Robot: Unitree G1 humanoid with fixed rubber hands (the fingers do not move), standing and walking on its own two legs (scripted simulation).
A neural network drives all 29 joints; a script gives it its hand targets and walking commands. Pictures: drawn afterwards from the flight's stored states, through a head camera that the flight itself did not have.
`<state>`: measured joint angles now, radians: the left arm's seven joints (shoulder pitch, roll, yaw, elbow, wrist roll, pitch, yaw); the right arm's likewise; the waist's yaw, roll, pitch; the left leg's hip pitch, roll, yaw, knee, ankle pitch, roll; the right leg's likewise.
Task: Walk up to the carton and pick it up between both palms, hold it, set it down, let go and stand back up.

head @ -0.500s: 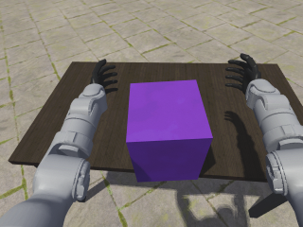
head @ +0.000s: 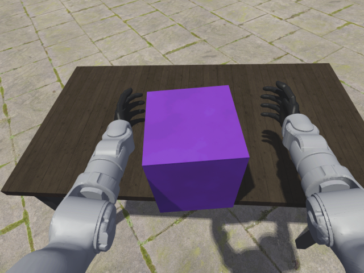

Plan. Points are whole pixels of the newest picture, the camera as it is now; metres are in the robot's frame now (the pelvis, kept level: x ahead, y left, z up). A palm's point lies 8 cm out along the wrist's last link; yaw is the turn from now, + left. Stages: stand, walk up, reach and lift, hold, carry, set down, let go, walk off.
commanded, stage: reach and lift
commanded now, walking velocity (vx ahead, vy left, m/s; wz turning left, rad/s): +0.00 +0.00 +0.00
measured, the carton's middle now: (192, 152) +0.42 +0.00 +0.00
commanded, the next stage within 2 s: none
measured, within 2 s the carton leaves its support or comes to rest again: leaves its support in 1.74 s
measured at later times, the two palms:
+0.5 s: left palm (126, 137) +0.43 +0.15 +0.06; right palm (267, 130) +0.43 -0.19 +0.05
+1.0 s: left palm (134, 136) +0.43 +0.13 +0.06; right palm (255, 129) +0.44 -0.16 +0.05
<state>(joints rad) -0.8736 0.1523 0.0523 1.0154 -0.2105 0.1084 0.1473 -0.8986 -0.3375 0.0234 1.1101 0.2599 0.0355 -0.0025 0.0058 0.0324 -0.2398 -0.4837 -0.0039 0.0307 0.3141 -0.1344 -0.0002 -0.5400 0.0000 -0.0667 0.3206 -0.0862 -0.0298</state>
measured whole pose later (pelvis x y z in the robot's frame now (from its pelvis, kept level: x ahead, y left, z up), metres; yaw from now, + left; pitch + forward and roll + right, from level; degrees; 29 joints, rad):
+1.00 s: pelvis +0.01 +0.00 +0.00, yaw +0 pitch +24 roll +0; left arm -0.77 -0.06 0.35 0.99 0.13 -0.15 0.18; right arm -0.83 -0.09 -0.28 1.12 -0.11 -0.18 -0.06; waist 0.01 0.03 -0.29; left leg -0.55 -0.01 0.02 0.21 -0.07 0.00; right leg -0.59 0.00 -0.07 0.19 -0.01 -0.03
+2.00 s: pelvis +0.04 +0.00 +0.01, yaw +0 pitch +15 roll +0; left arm -0.59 -0.15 0.36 0.67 0.24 0.09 0.12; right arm -0.62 -0.01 -0.30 0.78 -0.21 0.03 -0.01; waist 0.01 0.04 -0.29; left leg -0.22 0.00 0.03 -0.02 -0.03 0.01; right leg -0.26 0.02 -0.06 -0.05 0.04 -0.03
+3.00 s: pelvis -0.02 +0.00 +0.01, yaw +0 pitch +2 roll +0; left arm -0.82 -0.08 0.39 0.48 0.25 0.60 0.04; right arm -0.84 0.02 -0.36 0.52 -0.24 0.59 0.02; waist 0.01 0.01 -0.17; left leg -0.09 0.00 0.02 0.08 -0.02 0.00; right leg -0.12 0.01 -0.07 0.05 0.04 -0.03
